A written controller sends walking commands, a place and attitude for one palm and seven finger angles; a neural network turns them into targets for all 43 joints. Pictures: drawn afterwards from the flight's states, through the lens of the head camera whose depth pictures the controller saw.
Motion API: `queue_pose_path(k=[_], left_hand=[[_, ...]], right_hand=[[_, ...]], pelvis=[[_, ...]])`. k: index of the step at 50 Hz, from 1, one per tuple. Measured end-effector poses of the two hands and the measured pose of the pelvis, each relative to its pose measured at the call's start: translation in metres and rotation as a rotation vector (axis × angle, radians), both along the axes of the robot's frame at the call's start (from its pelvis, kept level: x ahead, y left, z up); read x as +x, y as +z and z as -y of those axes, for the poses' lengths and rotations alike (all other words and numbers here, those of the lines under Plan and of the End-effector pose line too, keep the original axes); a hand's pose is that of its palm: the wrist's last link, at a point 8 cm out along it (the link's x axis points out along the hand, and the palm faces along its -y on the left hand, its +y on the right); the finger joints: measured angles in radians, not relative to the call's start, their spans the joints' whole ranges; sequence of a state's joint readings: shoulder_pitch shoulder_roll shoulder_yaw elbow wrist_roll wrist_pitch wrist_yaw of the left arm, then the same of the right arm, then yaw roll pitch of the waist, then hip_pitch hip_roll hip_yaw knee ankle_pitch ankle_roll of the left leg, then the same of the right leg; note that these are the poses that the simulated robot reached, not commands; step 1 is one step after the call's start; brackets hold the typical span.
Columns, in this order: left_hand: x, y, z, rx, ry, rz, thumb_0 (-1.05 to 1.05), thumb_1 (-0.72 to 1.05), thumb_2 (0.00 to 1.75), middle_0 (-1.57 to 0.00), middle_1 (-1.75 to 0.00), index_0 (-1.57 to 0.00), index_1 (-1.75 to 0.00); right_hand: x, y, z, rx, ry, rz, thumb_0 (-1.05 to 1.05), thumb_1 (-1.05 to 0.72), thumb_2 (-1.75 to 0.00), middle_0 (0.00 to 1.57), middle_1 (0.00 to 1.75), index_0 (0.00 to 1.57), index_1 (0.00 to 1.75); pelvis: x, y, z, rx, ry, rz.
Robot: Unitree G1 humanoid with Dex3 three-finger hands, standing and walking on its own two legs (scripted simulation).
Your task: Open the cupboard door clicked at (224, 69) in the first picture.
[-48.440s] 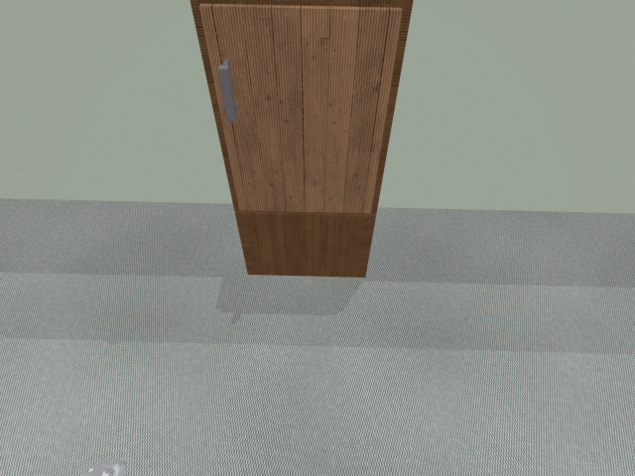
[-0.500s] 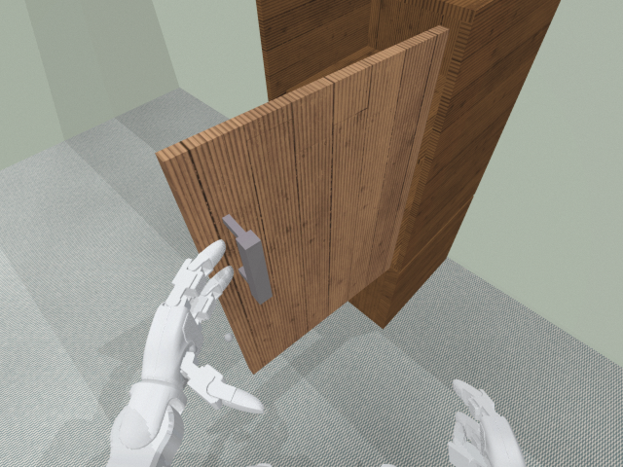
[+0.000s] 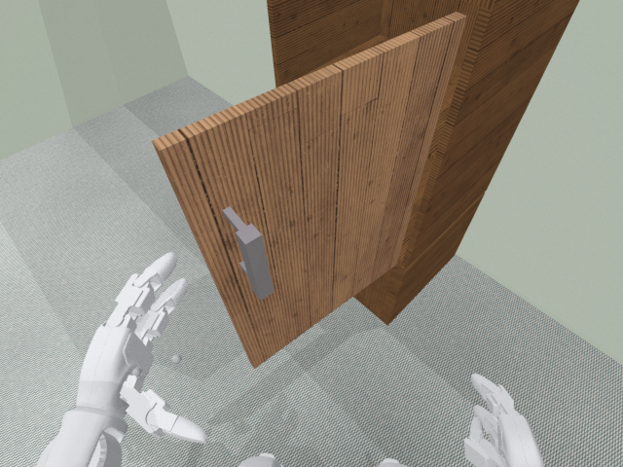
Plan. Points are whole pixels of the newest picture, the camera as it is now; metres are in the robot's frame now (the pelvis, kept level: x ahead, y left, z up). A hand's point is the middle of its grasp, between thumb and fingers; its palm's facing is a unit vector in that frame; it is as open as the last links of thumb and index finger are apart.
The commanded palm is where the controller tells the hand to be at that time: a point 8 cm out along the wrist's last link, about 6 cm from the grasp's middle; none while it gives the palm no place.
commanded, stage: draw the hand back to the body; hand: left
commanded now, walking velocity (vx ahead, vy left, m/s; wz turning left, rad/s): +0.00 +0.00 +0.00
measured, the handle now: (247, 254) +0.35 +0.11 +0.09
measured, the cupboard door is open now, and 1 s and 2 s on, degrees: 83 83 83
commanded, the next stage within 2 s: step back with the hand held close in 1.58 s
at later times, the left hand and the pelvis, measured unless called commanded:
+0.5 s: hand (121, 353) +0.21 +0.19 +0.13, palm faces +0.00 -1.00 -0.08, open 16.2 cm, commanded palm +0.17 +0.26 +0.14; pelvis +0.01 +0.01 +0.02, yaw +0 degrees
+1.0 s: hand (28, 309) +0.22 +0.26 +0.18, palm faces +0.37 -0.84 -0.40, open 11.5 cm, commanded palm +0.17 +0.30 +0.20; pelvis +0.02 +0.02 +0.06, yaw -2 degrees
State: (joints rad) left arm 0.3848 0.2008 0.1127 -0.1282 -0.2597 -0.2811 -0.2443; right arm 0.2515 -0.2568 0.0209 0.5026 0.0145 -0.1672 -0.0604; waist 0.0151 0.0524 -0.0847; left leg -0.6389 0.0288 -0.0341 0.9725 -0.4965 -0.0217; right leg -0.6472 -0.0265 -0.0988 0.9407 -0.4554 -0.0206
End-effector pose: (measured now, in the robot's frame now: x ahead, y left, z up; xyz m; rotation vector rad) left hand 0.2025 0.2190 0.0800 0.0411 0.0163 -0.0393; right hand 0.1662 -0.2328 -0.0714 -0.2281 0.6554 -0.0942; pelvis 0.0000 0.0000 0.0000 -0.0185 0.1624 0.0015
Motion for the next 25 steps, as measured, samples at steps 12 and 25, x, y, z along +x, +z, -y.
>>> queue_pose_path(k=[12,25], left_hand=[[-0.008,0.028,-0.009,0.027,0.021,0.022,-0.02,-0.50,0.30,-0.16,-0.30,-0.15,-0.30],[-0.017,0.055,-0.030,0.043,0.036,0.035,-0.02,-0.48,0.31,-0.16,-0.30,-0.15,-0.30]], right_hand=[[-0.001,0.012,-0.019,0.049,-0.014,0.035,0.01,-0.91,-0.90,0.20,0.30,0.21,0.30],[0.010,0.027,-0.028,0.043,0.020,0.090,0.02,-0.91,-0.90,0.20,0.30,0.21,0.30]], pelvis=[[0.004,0.008,-0.007,-0.002,-0.010,0.032],[0.006,0.018,-0.012,-0.007,-0.002,0.082]])
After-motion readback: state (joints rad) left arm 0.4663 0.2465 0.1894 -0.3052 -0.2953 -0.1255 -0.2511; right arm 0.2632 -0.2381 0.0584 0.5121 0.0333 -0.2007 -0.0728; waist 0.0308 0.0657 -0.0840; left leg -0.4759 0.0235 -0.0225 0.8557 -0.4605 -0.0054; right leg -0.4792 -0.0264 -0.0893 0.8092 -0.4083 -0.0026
